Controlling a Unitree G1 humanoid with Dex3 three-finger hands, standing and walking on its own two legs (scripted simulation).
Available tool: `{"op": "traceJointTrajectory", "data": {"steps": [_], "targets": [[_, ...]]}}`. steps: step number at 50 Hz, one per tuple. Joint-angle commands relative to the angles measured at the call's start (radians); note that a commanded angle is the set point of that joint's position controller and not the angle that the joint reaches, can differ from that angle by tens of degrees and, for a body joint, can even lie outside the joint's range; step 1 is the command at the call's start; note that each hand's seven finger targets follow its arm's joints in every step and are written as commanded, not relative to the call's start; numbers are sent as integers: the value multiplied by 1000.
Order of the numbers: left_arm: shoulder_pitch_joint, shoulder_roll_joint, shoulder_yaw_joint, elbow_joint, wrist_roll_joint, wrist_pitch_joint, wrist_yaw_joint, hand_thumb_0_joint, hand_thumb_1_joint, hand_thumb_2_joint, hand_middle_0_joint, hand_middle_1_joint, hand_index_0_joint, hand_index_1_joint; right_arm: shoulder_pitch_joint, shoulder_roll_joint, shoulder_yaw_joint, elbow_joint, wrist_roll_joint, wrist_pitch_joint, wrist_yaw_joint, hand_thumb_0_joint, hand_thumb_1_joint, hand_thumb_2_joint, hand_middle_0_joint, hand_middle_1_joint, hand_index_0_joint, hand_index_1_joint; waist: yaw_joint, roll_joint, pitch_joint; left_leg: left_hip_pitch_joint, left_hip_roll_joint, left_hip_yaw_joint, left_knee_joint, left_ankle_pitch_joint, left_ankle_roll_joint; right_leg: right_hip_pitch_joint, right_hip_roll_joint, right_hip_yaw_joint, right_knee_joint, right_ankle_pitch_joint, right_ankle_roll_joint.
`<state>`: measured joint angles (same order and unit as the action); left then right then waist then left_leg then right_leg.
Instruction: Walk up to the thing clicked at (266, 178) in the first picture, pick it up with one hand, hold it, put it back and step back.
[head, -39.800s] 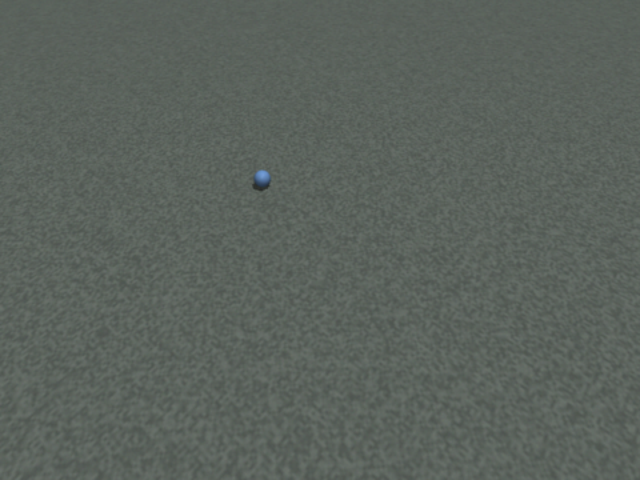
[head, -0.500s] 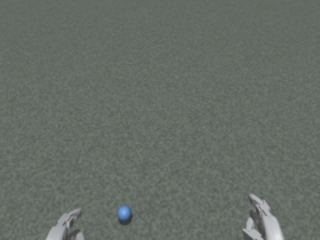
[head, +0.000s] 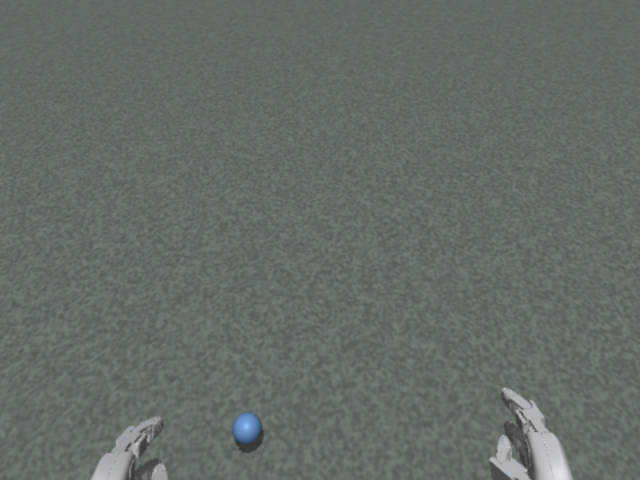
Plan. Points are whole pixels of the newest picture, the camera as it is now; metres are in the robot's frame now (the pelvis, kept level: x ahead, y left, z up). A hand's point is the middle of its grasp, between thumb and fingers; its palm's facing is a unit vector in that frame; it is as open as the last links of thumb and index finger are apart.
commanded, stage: home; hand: left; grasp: from above
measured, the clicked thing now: (247, 428) +0.40 +0.20 -0.67
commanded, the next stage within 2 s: stand in 0.14 s
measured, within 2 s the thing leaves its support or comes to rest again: neither
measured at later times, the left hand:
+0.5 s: hand out of the picture +0.12 +0.23 -0.10, palm faces +0.02 -0.94 -0.35, open 7.4 cm
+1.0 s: hand out of the picture +0.03 +0.24 -0.10, palm faces +0.04 -0.95 -0.32, open 7.4 cm
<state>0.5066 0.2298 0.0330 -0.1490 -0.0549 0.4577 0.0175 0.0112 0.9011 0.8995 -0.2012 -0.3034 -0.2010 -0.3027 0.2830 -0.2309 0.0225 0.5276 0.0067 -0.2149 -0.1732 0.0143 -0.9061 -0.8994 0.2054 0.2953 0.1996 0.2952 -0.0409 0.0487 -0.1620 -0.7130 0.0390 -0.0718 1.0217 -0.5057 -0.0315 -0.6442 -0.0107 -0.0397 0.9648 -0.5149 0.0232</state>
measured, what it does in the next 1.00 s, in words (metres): rises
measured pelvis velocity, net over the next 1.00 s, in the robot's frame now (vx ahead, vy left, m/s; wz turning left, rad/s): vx -0.02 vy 0.01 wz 0.01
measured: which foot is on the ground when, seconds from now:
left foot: down 0.00-1.00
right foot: down 0.00-1.00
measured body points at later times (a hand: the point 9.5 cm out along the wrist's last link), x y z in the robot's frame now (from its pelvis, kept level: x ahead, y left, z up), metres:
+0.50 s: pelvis -0.01 +0.00 +0.03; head +0.02 +0.00 +0.48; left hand +0.12 +0.28 -0.07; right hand +0.11 -0.27 -0.09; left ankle +0.00 +0.13 -0.68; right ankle -0.02 -0.14 -0.68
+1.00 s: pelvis -0.02 +0.01 +0.06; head -0.02 +0.01 +0.51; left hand +0.02 +0.29 -0.08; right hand +0.06 -0.27 -0.08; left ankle +0.00 +0.13 -0.68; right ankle -0.02 -0.14 -0.68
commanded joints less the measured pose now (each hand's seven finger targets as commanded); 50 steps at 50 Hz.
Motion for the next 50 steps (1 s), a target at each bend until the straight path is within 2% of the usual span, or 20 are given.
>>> {"op": "traceJointTrajectory", "data": {"steps": [1,4,8,11,12,13,14,15,17,18,20,23,25,29,34,38,41,42,45,50], "targets": [[-18,106,62,-193,2,-45,12,0,900,900,-200,-300,-200,-300,-58,-118,-55,-156,1,-56,-15,0,-901,-899,200,299,200,299,3,6,-92,136,-30,38,-146,293,37,37,30,-26,-148,285,-17],[2,114,71,-189,5,-44,15,0,900,900,-200,-300,-200,-300,-54,-121,-58,-161,1,-55,-17,0,-901,-900,200,299,200,299,2,-11,-106,141,-32,39,-141,299,39,42,30,-25,-146,291,-15],[-10,109,59,-189,5,-41,14,0,900,900,-200,-300,-200,-300,-62,-120,-56,-165,2,-56,-16,0,-901,-899,200,299,200,299,-1,-10,-78,116,-35,41,-148,240,40,26,30,-25,-157,241,-15],[-10,107,63,-211,-1,-43,13,0,900,900,-200,-300,-200,-300,-60,-117,-55,-167,2,-56,-17,0,-901,-899,200,299,200,299,2,-5,-110,129,-32,34,-150,250,39,34,31,-27,-149,246,-17],[-312,191,54,140,119,-255,51,0,900,900,-200,-301,-200,-300,-138,-221,-82,103,-118,43,43,0,-902,-899,199,299,199,299,87,-67,148,133,1,9,-233,419,93,218,-44,36,-201,255,-51],[-223,210,78,336,128,-326,45,0,900,900,-200,-300,-200,-301,-137,-223,-98,109,-115,78,70,0,-900,-900,200,300,200,300,79,-129,42,198,-8,43,-219,453,104,276,-62,98,-221,287,-90],[-208,215,76,385,132,-360,43,0,900,900,-200,-300,-200,-301,-132,-224,-97,99,-117,94,88,0,-900,-900,200,300,200,300,68,-154,17,237,-12,44,-218,466,104,271,-73,125,-227,342,-105],[-235,205,70,414,127,-380,36,0,900,900,-200,-300,-200,-301,-102,-219,-93,97,-118,107,101,0,-900,-900,200,300,200,300,41,-104,27,252,-13,29,-237,481,96,248,-59,120,-227,385,-102],[-263,211,57,498,117,-409,29,0,900,900,-200,-300,-200,-301,-100,-199,-89,146,-71,116,133,0,-900,-900,200,300,200,300,55,-32,-14,336,-10,13,-289,485,100,319,-68,96,-209,423,-78],[-257,206,61,535,111,-410,29,0,900,900,-200,-300,-200,-301,-121,-206,-99,164,-59,121,142,0,-900,-900,200,300,200,300,70,-54,-10,369,-7,20,-296,503,96,308,-68,96,-221,427,-72],[-283,199,67,612,101,-415,30,0,900,900,-200,-300,-200,-301,-136,-205,-105,186,-50,133,150,0,-900,-900,200,300,200,300,77,-67,-7,384,-5,6,-311,482,90,310,-66,88,-253,387,-61],[-313,202,66,717,105,-435,33,0,900,900,-200,-300,-200,-301,-155,-203,-111,227,-53,151,154,0,-900,-900,200,300,200,300,73,-62,40,385,-1,-13,-355,355,96,317,-76,93,-316,293,-57],[-327,196,66,771,105,-445,31,0,900,900,-200,-300,-200,-301,-153,-212,-113,251,-58,157,153,0,-900,-900,200,300,200,300,71,-22,69,383,17,-40,-417,297,102,323,-62,77,-333,260,-48],[-322,205,65,879,100,-465,30,0,900,900,-200,-300,-200,-301,-146,-213,-115,306,-54,166,147,0,-900,-900,200,300,200,300,66,-48,94,440,20,-34,-442,404,92,365,-75,83,-384,357,-49],[-318,215,60,989,92,-471,30,0,900,900,-200,-300,-200,-301,-142,-223,-114,368,-46,179,139,0,-900,-900,200,300,200,300,61,-53,137,480,30,-43,-511,379,84,408,-87,90,-476,348,-51],[-311,220,53,1059,86,-470,32,0,900,900,-200,-300,-200,-301,-132,-232,-110,416,-39,180,135,0,-900,-900,200,300,200,300,60,-24,127,540,45,-47,-555,479,75,462,-88,80,-510,415,-43],[-324,225,50,1102,83,-470,33,0,900,900,-200,-300,-200,-301,-130,-231,-103,442,-35,184,134,0,-900,-900,200,300,200,300,56,-30,144,543,49,-44,-594,489,71,500,-90,76,-540,421,-34],[-322,228,49,1114,84,-468,32,0,900,900,-200,-300,-200,-301,-137,-237,-104,450,-33,185,133,0,-900,-900,200,300,200,300,59,-28,159,549,49,-47,-614,453,69,490,-86,72,-555,391,-31],[-341,229,46,1145,86,-469,31,0,900,900,-200,-300,-200,-301,-151,-235,-98,469,-31,187,134,0,-900,-900,200,300,200,300,59,-34,178,557,51,-44,-634,459,60,509,-93,74,-588,389,-31],[-339,237,44,1189,86,-464,23,0,900,900,-200,-300,-200,-301,-160,-246,-99,495,-33,194,137,0,-900,-900,200,300,200,300,60,-16,222,517,54,-63,-714,260,58,514,-84,68,-620,303,-28]]}}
